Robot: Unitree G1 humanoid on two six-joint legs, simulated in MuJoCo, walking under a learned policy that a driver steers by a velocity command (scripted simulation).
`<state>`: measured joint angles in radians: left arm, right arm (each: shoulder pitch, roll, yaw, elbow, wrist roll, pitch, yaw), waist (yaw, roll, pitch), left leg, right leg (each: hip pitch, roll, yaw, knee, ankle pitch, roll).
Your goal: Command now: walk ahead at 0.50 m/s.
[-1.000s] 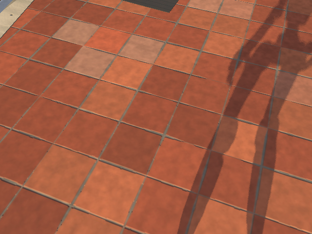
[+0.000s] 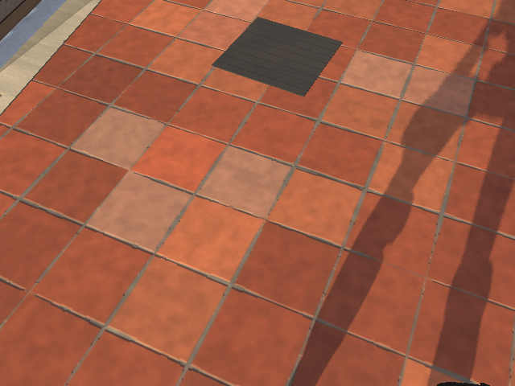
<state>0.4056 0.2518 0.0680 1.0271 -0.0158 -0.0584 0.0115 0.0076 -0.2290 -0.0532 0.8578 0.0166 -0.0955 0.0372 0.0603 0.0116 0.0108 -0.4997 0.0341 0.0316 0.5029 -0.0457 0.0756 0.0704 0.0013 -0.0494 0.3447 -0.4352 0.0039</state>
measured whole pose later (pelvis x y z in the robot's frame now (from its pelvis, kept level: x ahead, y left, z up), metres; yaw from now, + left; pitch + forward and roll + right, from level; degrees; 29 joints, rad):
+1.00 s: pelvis +0.31 +0.01 +0.01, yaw +0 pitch +0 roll +0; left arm 0.15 0.22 0.04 1.03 0.01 -0.01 0.03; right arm 0.25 -0.20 -0.04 1.09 -0.01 -0.02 -0.03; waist 0.00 -0.01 0.02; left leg -0.19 0.03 0.01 0.51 -0.32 -0.01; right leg -0.30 -0.01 -0.03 0.48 -0.17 -0.01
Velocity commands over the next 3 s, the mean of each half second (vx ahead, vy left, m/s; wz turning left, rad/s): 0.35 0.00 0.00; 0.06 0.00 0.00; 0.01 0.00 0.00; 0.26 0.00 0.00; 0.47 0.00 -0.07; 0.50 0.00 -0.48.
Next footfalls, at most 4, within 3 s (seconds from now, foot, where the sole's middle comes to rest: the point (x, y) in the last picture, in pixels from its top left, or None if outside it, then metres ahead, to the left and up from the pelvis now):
0.48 right None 0.40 -0.10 -0.76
0.76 left None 0.32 0.14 -0.76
2.30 left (239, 266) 0.80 0.13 -0.76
2.86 right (327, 195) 1.09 -0.14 -0.76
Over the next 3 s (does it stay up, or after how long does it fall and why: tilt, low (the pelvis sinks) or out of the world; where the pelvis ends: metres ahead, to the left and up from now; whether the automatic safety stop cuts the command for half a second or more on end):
stays up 1.01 -0.05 0.01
